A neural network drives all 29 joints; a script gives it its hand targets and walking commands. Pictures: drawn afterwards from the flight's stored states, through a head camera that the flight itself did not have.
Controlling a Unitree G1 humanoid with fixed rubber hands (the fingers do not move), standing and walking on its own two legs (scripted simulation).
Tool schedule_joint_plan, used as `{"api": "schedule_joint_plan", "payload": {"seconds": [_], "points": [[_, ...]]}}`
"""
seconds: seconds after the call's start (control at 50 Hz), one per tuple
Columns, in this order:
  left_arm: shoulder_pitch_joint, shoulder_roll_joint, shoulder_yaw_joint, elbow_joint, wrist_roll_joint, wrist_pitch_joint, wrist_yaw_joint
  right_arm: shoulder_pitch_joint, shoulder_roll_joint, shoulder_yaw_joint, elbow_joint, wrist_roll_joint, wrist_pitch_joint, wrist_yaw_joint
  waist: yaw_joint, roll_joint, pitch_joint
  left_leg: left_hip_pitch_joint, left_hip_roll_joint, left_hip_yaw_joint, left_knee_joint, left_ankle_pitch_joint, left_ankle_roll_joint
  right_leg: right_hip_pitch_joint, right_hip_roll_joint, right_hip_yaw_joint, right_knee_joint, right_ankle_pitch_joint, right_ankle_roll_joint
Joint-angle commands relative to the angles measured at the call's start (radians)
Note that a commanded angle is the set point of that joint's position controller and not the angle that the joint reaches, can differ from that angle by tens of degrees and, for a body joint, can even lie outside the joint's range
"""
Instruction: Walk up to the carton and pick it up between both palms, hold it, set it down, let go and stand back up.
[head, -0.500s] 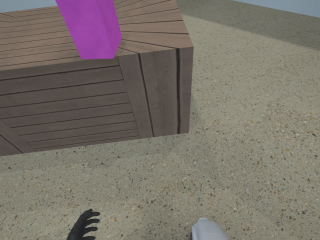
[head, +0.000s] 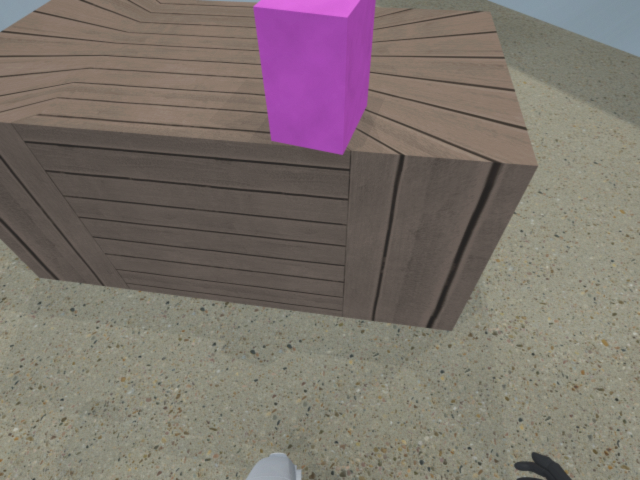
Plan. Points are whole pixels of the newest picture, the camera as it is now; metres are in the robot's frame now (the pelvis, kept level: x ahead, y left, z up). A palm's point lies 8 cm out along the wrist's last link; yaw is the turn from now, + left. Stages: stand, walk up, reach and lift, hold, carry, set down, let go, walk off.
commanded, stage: walk up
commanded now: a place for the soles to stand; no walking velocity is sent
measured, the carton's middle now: (320, 65) +0.84 +0.09 +0.09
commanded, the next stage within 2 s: none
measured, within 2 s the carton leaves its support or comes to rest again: neither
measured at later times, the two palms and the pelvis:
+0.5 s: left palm (181, 327) +0.34 +0.28 -0.08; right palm out of the picture +0.16 -0.22 -0.13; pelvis +0.19 +0.05 +0.00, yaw -4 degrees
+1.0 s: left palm (147, 307) +0.39 +0.37 -0.13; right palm (441, 299) +0.42 -0.14 -0.10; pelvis +0.32 +0.11 -0.01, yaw -4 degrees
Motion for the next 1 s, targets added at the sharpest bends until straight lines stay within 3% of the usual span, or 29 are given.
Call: {"api": "schedule_joint_plan", "payload": {"seconds": [0.0,0.02,0.04,0.06,0.1,0.14,0.2,0.26,0.36,0.42,0.44,0.46,0.48,0.5,0.52,0.54,0.58,0.6,0.66,0.74,0.78,0.8,0.84,0.86,0.88,0.9,0.92,0.94,0.98], "points": [[0.098,0.004,-0.028,-0.130,0.008,0.012,-0.021,0.321,-0.244,-0.074,0.001,-0.023,-0.059,-0.062,-0.140,0.338,-0.157,0.571,0.147,-0.371,-0.182,-0.193,0.106,-0.462,0.050,0.029,0.554,-0.143,-0.074],[0.080,0.080,0.007,-0.160,-0.023,0.032,-0.015,0.302,-0.313,-0.093,-0.015,0.014,-0.043,-0.078,-0.161,0.311,-0.157,0.569,0.267,-0.670,-0.374,-0.337,0.214,-0.572,0.112,0.080,0.632,-0.166,-0.041],[-0.011,0.127,0.020,-0.160,-0.013,0.052,-0.009,0.254,-0.301,-0.089,-0.018,0.036,-0.033,-0.088,-0.169,0.217,-0.094,0.481,0.294,-0.717,-0.446,-0.460,0.245,-0.592,0.059,0.135,0.711,-0.143,-0.045],[-0.081,0.152,0.028,-0.182,-0.009,0.054,-0.007,0.229,-0.265,-0.068,-0.026,0.046,-0.034,-0.089,-0.174,0.165,-0.011,0.390,0.260,-0.634,-0.460,-0.372,0.213,-0.593,0.048,0.182,0.739,-0.082,-0.046],[-0.056,0.107,0.020,-0.165,-0.028,0.045,-0.015,0.187,-0.227,-0.049,-0.042,0.017,-0.040,-0.095,-0.126,0.137,0.065,0.282,0.215,-0.389,-0.369,-0.015,0.158,-0.543,0.019,0.201,0.714,0.010,-0.039],[-0.009,0.084,0.022,-0.155,-0.027,0.040,-0.018,0.118,-0.178,-0.035,-0.037,0.013,-0.047,-0.085,-0.077,0.133,0.061,0.201,0.170,-0.272,-0.362,0.018,0.172,-0.461,0.008,0.203,0.630,0.037,-0.037],[-0.023,0.078,0.023,-0.145,-0.018,0.046,-0.027,0.125,-0.145,-0.022,-0.034,0.009,-0.060,-0.083,-0.078,0.086,0.047,0.214,0.169,-0.248,-0.392,-0.038,0.205,-0.464,0.025,0.192,0.550,0.095,-0.025],[-0.111,0.051,0.015,-0.178,-0.023,0.041,-0.036,0.156,-0.147,-0.019,-0.015,0.002,-0.064,-0.087,-0.101,0.068,0.064,0.276,0.181,-0.200,-0.388,0.067,0.231,-0.510,0.022,0.175,0.360,0.123,-0.017],[-0.184,0.021,0.015,-0.201,-0.031,0.020,-0.035,0.189,-0.183,-0.020,-0.010,-0.002,-0.046,-0.081,-0.124,0.087,0.011,0.267,0.124,-0.073,-0.258,0.241,0.192,-0.308,0.084,0.081,0.092,0.195,-0.043],[-0.026,0.071,0.045,-0.165,-0.018,0.009,-0.012,0.178,-0.169,-0.007,-0.015,0.011,-0.033,-0.074,-0.039,-0.025,-0.055,0.136,0.083,-0.012,-0.064,0.124,0.146,0.001,0.142,0.066,-0.018,0.287,-0.086],[0.060,0.116,0.062,-0.146,-0.013,0.007,0.002,0.196,-0.133,0.010,-0.019,0.012,-0.032,-0.069,0.005,-0.106,-0.104,0.068,0.024,0.053,0.121,0.102,0.112,0.130,0.111,0.128,-0.033,0.253,-0.113],[0.155,0.182,0.077,-0.140,0.015,0.005,0.014,0.234,-0.078,0.036,-0.035,0.004,-0.031,-0.062,0.047,-0.253,-0.185,-0.076,-0.046,0.125,0.427,-0.074,0.052,0.265,-0.128,0.475,-0.099,0.015,-0.198],[0.136,0.253,0.094,-0.163,0.019,0.017,0.030,0.270,-0.113,0.020,-0.064,0.008,-0.014,-0.058,0.034,-0.302,-0.138,-0.214,-0.143,0.089,0.554,-0.404,0.003,0.245,-0.347,0.900,-0.296,-0.159,-0.309],[0.107,0.248,0.106,-0.139,0.000,0.039,0.040,0.221,-0.174,-0.007,-0.050,-0.002,0.022,-0.062,0.044,-0.242,-0.104,-0.251,-0.079,0.038,0.646,-0.438,0.006,0.176,-0.391,0.969,-0.323,-0.368,-0.394],[0.077,0.209,0.083,-0.144,-0.019,0.037,0.040,0.124,-0.204,-0.019,-0.071,-0.015,0.035,-0.064,0.041,-0.181,-0.033,-0.279,-0.060,-0.002,0.696,-0.375,0.001,0.079,-0.352,0.953,-0.366,-0.406,-0.376],[0.055,0.185,0.068,-0.147,-0.026,0.033,0.041,0.080,-0.205,-0.028,-0.081,-0.015,0.035,-0.064,0.037,-0.135,0.051,-0.278,-0.049,-0.023,0.699,-0.323,-0.004,-0.004,-0.299,0.799,-0.381,-0.322,-0.324],[-0.012,0.164,0.055,-0.155,-0.013,0.016,0.040,0.123,-0.144,-0.018,-0.054,-0.003,0.028,-0.049,-0.008,-0.127,0.116,-0.215,-0.030,-0.038,0.614,-0.225,-0.014,-0.126,-0.223,0.546,-0.347,-0.072,-0.246],[-0.065,0.157,0.051,-0.148,-0.011,0.007,0.034,0.153,-0.122,-0.014,-0.051,0.000,0.026,-0.043,-0.038,-0.147,0.110,-0.161,-0.025,-0.044,0.571,-0.200,-0.020,-0.181,-0.187,0.481,-0.349,-0.042,-0.239],[-0.123,0.151,0.048,-0.130,-0.011,-0.006,0.024,0.163,-0.084,-0.008,-0.039,0.002,0.025,-0.021,-0.066,-0.215,0.092,-0.091,-0.021,-0.023,0.480,-0.128,-0.041,-0.254,-0.127,0.358,-0.360,-0.038,-0.251],[-0.147,0.129,0.030,-0.149,-0.026,-0.008,0.010,0.108,-0.042,0.014,-0.046,0.030,0.007,-0.032,-0.065,-0.284,0.061,0.066,-0.018,0.017,0.165,-0.029,-0.034,-0.307,-0.065,0.188,-0.234,0.384,-0.223],[-0.105,0.145,0.031,-0.149,-0.034,0.004,0.000,0.092,-0.055,0.011,-0.042,0.025,-0.009,-0.049,-0.047,-0.265,-0.014,0.151,-0.063,0.052,0.068,0.054,-0.032,-0.243,-0.057,0.175,-0.110,0.584,-0.206],[-0.108,0.159,0.031,-0.152,-0.039,0.017,-0.002,0.109,-0.067,0.005,-0.034,0.020,-0.014,-0.059,-0.059,-0.221,-0.055,0.227,-0.086,0.075,-0.015,0.129,-0.023,-0.230,-0.048,0.166,-0.027,0.593,-0.184],[-0.088,0.127,0.014,-0.169,-0.048,0.037,-0.007,0.167,-0.130,-0.017,-0.014,0.012,-0.030,-0.078,-0.086,-0.073,-0.118,0.394,-0.104,0.077,-0.161,0.291,-0.002,-0.264,-0.011,0.180,0.117,0.403,-0.114],[-0.030,0.088,-0.003,-0.169,-0.051,0.040,-0.011,0.169,-0.167,-0.026,-0.018,0.009,-0.036,-0.085,-0.084,0.029,-0.156,0.457,-0.038,0.005,-0.159,0.336,0.021,-0.307,0.023,0.155,0.210,0.261,-0.080],[0.035,0.030,-0.024,-0.183,-0.054,0.046,-0.013,0.128,-0.210,-0.032,-0.062,0.001,-0.038,-0.092,-0.067,0.189,-0.190,0.473,0.174,-0.258,-0.181,0.384,0.091,-0.379,0.081,0.111,0.348,-0.072,-0.027],[0.095,0.052,-0.020,-0.165,-0.059,0.079,0.005,0.084,-0.250,-0.037,-0.081,0.036,-0.016,-0.096,-0.058,0.203,-0.211,0.336,0.293,-0.409,-0.245,0.273,0.230,-0.297,0.089,0.162,0.425,-0.266,0.002],[0.037,0.103,-0.001,-0.141,-0.049,0.107,0.015,0.001,-0.258,-0.048,-0.092,0.054,0.000,-0.100,-0.067,0.218,-0.150,0.205,0.304,-0.460,-0.320,-0.011,0.285,-0.290,0.060,0.172,0.459,-0.253,0.004],[-0.024,0.139,0.014,-0.147,-0.042,0.115,0.015,-0.019,-0.218,-0.031,-0.093,0.058,0.004,-0.101,-0.073,0.191,-0.088,0.136,0.247,-0.413,-0.354,-0.098,0.265,-0.282,0.054,0.197,0.449,-0.227,0.004],[-0.057,0.129,0.014,-0.142,-0.050,0.109,0.014,-0.007,-0.192,-0.014,-0.096,0.038,0.008,-0.107,-0.085,0.198,-0.049,0.138,0.177,-0.290,-0.311,0.034,0.213,-0.293,0.055,0.207,0.384,-0.206,0.004]]}}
